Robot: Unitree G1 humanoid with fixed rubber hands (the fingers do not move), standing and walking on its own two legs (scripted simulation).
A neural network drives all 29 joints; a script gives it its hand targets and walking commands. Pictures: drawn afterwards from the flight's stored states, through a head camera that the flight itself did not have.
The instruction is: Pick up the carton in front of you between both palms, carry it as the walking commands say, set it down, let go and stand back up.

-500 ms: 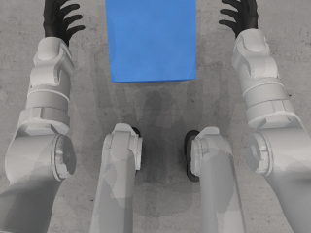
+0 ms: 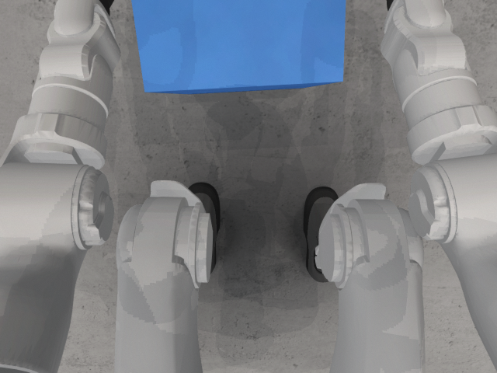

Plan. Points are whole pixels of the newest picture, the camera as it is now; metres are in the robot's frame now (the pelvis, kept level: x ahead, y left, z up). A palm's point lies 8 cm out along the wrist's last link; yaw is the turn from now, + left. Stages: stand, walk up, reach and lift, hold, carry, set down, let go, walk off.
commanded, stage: reach and lift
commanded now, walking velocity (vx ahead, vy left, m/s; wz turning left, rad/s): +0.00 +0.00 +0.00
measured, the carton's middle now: (240, 12) +0.53 +0.04 -0.24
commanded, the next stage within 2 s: none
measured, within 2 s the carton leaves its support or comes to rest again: leaves its support in 0.70 s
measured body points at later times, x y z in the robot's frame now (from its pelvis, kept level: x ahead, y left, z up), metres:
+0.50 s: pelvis -0.01 -0.01 +0.00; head +0.37 +0.01 +0.25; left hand +0.54 +0.19 -0.18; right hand +0.56 -0.11 -0.18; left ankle +0.11 +0.12 -0.33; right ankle +0.11 -0.13 -0.33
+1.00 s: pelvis -0.01 -0.01 +0.04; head +0.28 +0.01 +0.39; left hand +0.51 +0.19 -0.04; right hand +0.53 -0.12 -0.03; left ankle +0.11 +0.13 -0.33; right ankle +0.11 -0.14 -0.33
